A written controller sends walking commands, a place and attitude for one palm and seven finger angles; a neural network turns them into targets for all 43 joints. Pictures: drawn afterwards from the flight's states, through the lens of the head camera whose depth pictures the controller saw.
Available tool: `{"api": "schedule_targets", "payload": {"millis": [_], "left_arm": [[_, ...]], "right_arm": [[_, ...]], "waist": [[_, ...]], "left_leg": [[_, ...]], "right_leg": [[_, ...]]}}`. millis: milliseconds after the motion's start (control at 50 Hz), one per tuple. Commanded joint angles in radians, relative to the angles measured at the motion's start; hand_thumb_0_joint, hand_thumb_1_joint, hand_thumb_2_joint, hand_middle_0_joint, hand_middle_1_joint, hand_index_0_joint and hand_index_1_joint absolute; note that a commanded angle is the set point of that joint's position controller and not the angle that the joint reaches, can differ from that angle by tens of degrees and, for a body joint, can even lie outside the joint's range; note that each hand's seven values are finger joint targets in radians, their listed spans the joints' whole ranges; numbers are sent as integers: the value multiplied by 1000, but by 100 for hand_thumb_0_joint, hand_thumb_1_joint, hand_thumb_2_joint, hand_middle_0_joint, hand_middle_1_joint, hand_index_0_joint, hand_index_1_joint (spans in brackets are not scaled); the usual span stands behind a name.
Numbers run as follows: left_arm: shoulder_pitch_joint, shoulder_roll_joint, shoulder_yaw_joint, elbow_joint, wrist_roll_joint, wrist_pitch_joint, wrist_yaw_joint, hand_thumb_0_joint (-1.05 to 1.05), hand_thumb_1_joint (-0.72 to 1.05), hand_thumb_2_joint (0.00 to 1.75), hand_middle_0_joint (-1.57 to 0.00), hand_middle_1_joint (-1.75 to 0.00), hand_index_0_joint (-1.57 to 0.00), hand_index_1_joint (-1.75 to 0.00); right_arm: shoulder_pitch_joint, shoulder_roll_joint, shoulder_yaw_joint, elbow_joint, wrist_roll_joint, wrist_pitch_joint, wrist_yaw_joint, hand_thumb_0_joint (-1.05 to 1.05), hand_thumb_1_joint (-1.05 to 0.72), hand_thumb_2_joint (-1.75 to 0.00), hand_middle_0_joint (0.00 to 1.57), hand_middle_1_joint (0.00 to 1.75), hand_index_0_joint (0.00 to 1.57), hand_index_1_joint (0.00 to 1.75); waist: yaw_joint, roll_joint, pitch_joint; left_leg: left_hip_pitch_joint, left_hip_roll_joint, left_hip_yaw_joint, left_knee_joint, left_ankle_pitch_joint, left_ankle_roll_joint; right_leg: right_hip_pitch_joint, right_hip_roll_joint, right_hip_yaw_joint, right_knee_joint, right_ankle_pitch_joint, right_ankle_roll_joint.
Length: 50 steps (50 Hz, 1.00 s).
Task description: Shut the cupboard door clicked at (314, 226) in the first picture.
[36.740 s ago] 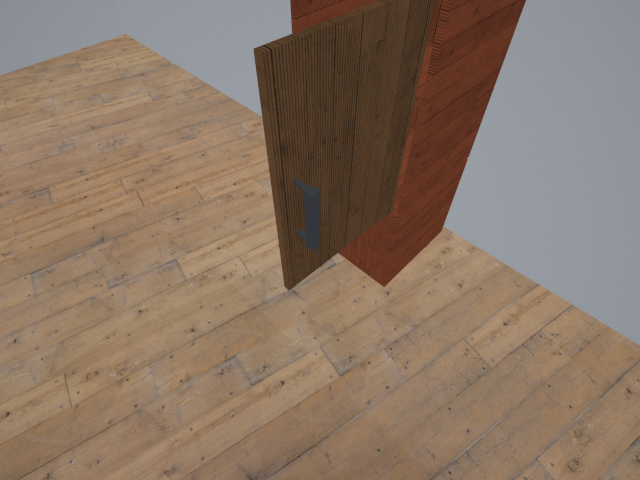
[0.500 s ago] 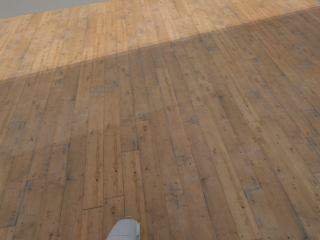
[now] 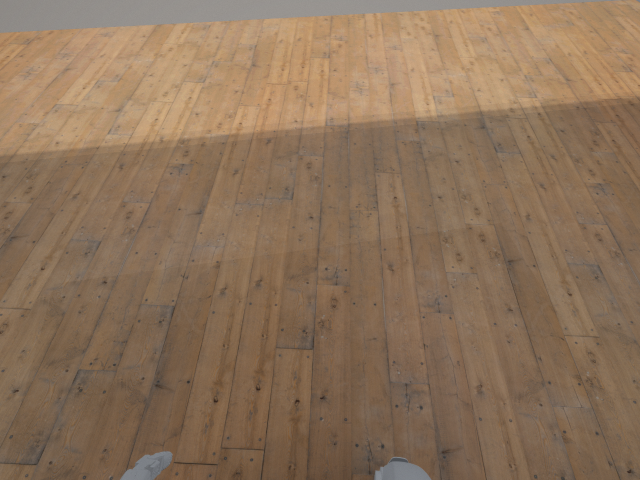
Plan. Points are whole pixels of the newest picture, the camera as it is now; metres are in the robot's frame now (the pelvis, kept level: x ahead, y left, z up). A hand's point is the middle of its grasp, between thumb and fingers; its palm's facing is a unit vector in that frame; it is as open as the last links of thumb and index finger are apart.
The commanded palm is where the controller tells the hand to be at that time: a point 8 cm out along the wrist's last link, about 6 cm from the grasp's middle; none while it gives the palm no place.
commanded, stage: turn to face it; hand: left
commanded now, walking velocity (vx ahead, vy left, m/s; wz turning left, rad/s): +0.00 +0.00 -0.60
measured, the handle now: out of the picture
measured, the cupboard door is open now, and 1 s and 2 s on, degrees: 60 60 60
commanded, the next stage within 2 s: none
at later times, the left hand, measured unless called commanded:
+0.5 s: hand (194, 446) +0.19 +0.20 -0.18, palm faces -0.21 -0.96 -0.19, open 7.3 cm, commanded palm none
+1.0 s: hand (273, 366) +0.31 +0.09 -0.15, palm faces -0.56 -0.79 -0.27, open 7.3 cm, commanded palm none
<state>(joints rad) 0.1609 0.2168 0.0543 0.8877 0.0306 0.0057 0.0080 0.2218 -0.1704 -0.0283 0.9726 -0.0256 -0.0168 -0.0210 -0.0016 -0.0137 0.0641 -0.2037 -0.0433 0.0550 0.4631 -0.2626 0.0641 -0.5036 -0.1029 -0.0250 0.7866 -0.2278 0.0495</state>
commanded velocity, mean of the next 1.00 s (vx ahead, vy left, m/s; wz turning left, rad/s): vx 0.00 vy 0.00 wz -0.60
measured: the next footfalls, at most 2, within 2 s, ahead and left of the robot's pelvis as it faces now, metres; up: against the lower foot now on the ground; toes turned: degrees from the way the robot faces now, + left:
right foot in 0.08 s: +0.13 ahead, -0.15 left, +0.00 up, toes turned -6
left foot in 0.40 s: +0.15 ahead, +0.11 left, +0.00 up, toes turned -11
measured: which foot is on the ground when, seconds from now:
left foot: down 0.00-0.10, up 0.12-0.38, down 0.40-0.84, up 0.86-1.00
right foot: up 0.00-0.06, down 0.08-0.40, up 0.42-0.82, down 0.84-1.00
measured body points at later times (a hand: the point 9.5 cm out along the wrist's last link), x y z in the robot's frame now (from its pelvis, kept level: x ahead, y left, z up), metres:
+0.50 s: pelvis +0.09 +0.02 +0.00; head +0.13 +0.04 +0.44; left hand +0.20 +0.25 -0.17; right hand +0.10 -0.25 -0.13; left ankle +0.11 +0.11 -0.74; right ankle +0.06 -0.12 -0.69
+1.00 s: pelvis +0.10 -0.01 -0.01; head +0.12 -0.04 +0.44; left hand +0.33 +0.14 -0.13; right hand -0.02 -0.26 -0.16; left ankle +0.14 +0.12 -0.66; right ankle +0.05 -0.11 -0.74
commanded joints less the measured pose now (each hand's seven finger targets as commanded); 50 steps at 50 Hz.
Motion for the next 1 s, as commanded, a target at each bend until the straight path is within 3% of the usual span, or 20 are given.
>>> {"api": "schedule_targets", "payload": {"millis": [0, 40, 80, 100, 120, 220, 340, 360, 380, 400, 420, 520, 680, 740, 780, 800, 820, 840, 900, 980], "left_arm": [[137, 32, -2, 17, -4, -5, -4, 0, 90, 90, -20, -30, -20, -30], [196, 93, 16, 32, -1, -17, -5, 0, 90, 90, -20, -30, -20, -30], [233, 193, 33, 41, 1, -26, -1, 0, 90, 90, -20, -30, -20, -30], [233, 185, 33, 38, -5, -23, 6, 0, 90, 90, -20, -30, -20, -30], [185, 165, 40, 30, -2, -22, 15, 0, 90, 90, -20, -30, -20, -30], [111, 141, 56, -2, -1, -1, 22, 0, 90, 90, -20, -30, -20, -30], [37, 146, 66, -21, -8, 23, 8, 0, 90, 90, -20, -30, -20, -30], [19, 120, 58, -38, -18, 28, 3, 0, 90, 90, -20, -30, -20, -30], [31, 61, 47, -60, -27, 31, -6, 0, 90, 90, -20, -30, -20, -30], [7, 84, 46, -74, -18, 34, -9, 0, 90, 90, -20, -30, -20, -30], [18, 103, 54, -68, -9, 39, -15, 0, 90, 90, -20, -30, -20, -30], [33, 86, 50, -36, -10, 53, -38, 0, 90, 90, -20, -30, -20, -30], [-81, 73, 32, -89, -6, 48, -44, 0, 90, 90, -20, -30, -20, -30], [-59, 87, 32, -92, -5, 41, -42, 0, 90, 90, -20, -30, -20, -30], [33, 111, 41, -72, -5, 34, -40, 0, 90, 90, -20, -30, -20, -30], [127, 163, 51, -43, 0, 22, -34, 0, 90, 90, -20, -30, -20, -30], [198, 277, 73, -28, 7, 8, -19, 0, 90, 90, -20, -30, -20, -30], [213, 299, 76, -18, -14, 13, -4, 0, 90, 90, -20, -30, -20, -30], [40, 224, 61, -74, -10, 22, 12, 0, 90, 90, -20, -30, -20, -30], [-18, 205, 52, -100, -4, 18, 4, 0, 90, 90, -20, -30, -20, -30]], "right_arm": [[19, -143, -30, -21, 3, -15, -9, 0, -90, -90, 20, 30, 20, 30], [30, -130, -34, -21, 11, -5, -6, 0, -90, -90, 20, 30, 20, 30], [76, -84, -32, -37, 15, 8, -4, 0, -90, -90, 20, 30, 20, 30], [49, -88, -29, -45, 15, 20, -11, 0, -90, -90, 20, 30, 20, 30], [42, -97, -29, -49, 14, 24, -13, 0, -90, -90, 20, 30, 20, 30], [-18, -76, -28, -63, 16, 31, -8, 0, -90, -90, 20, 30, 20, 30], [75, -93, -34, -59, 24, 16, -18, 0, -90, -90, 20, 30, 20, 30], [113, -143, -42, -53, 19, 8, -23, 0, -90, -90, 20, 30, 20, 30], [111, -241, -57, -68, 4, 0, -25, 0, -90, -90, 20, 30, 20, 30], [98, -273, -64, -86, -2, 9, -29, 0, -90, -90, 20, 30, 20, 30], [51, -250, -54, -101, -7, 12, -27, 0, -90, -90, 20, 30, 20, 30], [0, -201, -39, -117, -4, 9, -34, 0, -90, -90, 20, 30, 20, 30], [87, -224, -60, -80, -4, 13, -21, 0, -90, -90, 20, 30, 20, 30], [57, -241, -67, -91, -4, 17, -13, 0, -90, -90, 20, 30, 20, 30], [17, -253, -70, -101, 4, 18, -9, 0, -90, -90, 20, 30, 20, 30], [4, -239, -70, -113, 14, 19, -2, 0, -90, -90, 20, 30, 20, 30], [-20, -152, -50, -160, 21, 22, 3, 0, -90, -90, 20, 30, 20, 30], [-39, -172, -46, -181, 16, 40, -8, 0, -90, -90, 20, 30, 20, 30], [-65, -176, -47, -159, 13, 49, -7, 0, -90, -90, 20, 30, 20, 30], [-12, -156, -47, -132, 7, 58, 6, 0, -90, -90, 20, 30, 20, 30]], "waist": [[31, 93, -55], [51, -23, -43], [41, -249, -69], [49, -228, -95], [28, -277, -102], [23, -83, -160], [-31, -130, -164], [-51, -29, -165], [-48, 261, -145], [-53, 296, -102], [-29, 182, -71], [7, 165, -47], [-45, 214, -80], [-29, 221, -76], [33, 171, -106], [80, 54, -161], [110, -286, -181], [102, -269, -175], [40, -218, -63], [-4, -128, -84]], "left_leg": [[-29, 252, -71, -51, 343, 63], [-67, 180, -15, 87, 166, -7], [-238, 14, 77, 416, -349, -79], [-247, 43, -14, 531, -395, -80], [-295, 62, -54, 594, -344, -84], [-241, 68, -46, 484, -209, -106], [58, 44, -30, 9, 20, -107], [171, 126, -85, -91, 37, -91], [211, 374, -351, -205, 88, -9], [127, 508, -424, -214, 183, 85], [49, 497, -365, -206, 180, 118], [131, 359, -75, -107, 558, 70], [225, 390, 31, -36, 672, 60], [181, 404, 59, 15, 651, 38], [95, 383, 107, 143, 581, -11], [-1, 328, 153, 317, 459, -60], [-307, 157, 186, 573, -232, -124], [-367, 120, 33, 720, -408, -132], [-426, 168, -71, 776, -227, -133], [-276, 133, -37, 626, -126, -146]], "right_leg": [[254, 58, -30, -200, 87, -17], [338, 25, 74, -320, 299, -38], [432, -260, 402, -435, 616, -233], [420, -276, 461, -470, 575, -294], [432, -239, 461, -483, 543, -294], [390, -127, 296, -431, 465, -242], [200, -38, 302, -341, 267, -154], [86, 27, 245, -275, 111, -108], [-73, 163, 116, -80, -198, -48], [-81, 142, 61, 115, -381, -25], [-48, 108, 88, 228, -333, -23], [-81, 78, 21, 319, -198, 9], [11, 78, -58, 40, -167, -13], [110, 92, -78, -77, -153, -36], [283, 98, -81, -241, 8, -57], [446, 38, -6, -353, 203, -85], [625, -224, 366, -402, 600, -198], [552, -315, 444, -402, 758, -286], [400, -200, 346, -452, 356, -264], [257, -107, 248, -460, 203, -217]]}}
